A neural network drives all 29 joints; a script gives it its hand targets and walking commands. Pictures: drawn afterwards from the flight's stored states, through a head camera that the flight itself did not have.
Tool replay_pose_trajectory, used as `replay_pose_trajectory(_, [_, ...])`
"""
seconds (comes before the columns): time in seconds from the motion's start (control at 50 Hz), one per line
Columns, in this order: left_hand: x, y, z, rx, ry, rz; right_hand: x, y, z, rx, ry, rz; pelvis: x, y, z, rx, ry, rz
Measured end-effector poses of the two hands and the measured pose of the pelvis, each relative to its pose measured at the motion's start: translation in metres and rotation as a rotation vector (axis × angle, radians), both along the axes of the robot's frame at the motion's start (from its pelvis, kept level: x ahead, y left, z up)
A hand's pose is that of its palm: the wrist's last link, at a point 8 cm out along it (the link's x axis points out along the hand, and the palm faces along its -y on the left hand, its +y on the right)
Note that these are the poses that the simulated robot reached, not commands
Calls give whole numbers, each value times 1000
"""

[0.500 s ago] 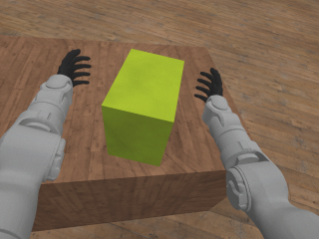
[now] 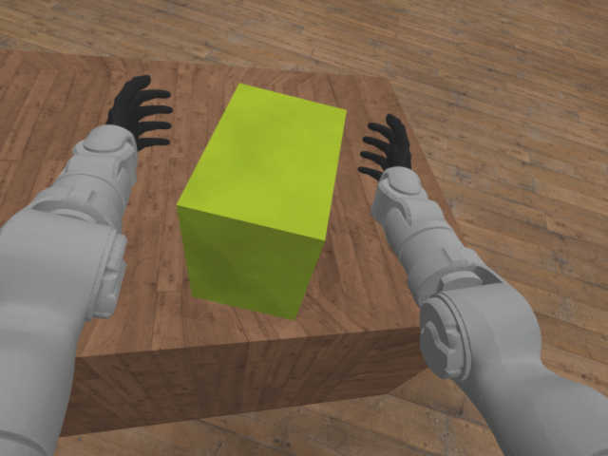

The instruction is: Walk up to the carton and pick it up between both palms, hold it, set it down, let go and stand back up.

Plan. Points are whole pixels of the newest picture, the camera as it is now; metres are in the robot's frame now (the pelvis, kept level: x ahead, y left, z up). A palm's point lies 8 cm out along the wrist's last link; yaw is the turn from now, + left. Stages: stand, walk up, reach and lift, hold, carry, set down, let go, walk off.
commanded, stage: reach and lift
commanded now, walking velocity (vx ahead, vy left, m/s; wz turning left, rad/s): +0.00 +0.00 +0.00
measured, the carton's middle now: (267, 205) +0.49 -0.03 -0.01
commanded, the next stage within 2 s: none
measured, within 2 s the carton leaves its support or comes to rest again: neither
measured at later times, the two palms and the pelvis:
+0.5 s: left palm (149, 193) +0.49 +0.15 +0.03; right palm (372, 226) +0.41 -0.17 +0.04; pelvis -0.01 +0.02 -0.02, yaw -2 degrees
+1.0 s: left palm (170, 196) +0.49 +0.12 +0.03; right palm (356, 226) +0.41 -0.15 +0.04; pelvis -0.01 +0.03 -0.01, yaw -3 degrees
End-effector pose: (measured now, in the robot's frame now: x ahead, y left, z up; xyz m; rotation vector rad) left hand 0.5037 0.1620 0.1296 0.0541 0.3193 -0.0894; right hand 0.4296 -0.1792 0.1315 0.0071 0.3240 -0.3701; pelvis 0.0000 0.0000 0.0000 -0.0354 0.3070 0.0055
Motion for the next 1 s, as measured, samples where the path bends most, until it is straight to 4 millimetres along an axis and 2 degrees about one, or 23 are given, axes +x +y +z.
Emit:
replay_pose_trajectory(0.24, [-9, -11, -65, -16, 59, -38, -13, 7, -63, 17, 49, -14, 0, 8, -6, -10, 74, -5])
replay_pose_trajectory(0.4, [-14, -15, -92, -33, 53, -44, -22, 8, -88, 6, 48, -17, -5, 15, -13, -19, 135, -12])
replay_pose_trajectory(0.68, [-13, -18, -89, -34, 13, -52, -20, 14, -90, 4, 18, 6, -16, 27, -19, -26, 177, -22])
replay_pose_trajectory(0.84, [-16, -33, -95, -46, 18, -86, -16, 30, -93, 10, 14, 20, -17, 27, -19, -26, 177, -25])
replay_pose_trajectory(0.92, [-17, -44, -99, -50, 19, -111, -17, 30, -94, 3, 8, 3, -15, 27, -17, -26, 169, -29])
replay_pose_trajectory(1.0, [-17, -43, -99, -45, 13, -110, -18, 31, -95, -5, -2, 3, -12, 25, -14, -23, 148, -34])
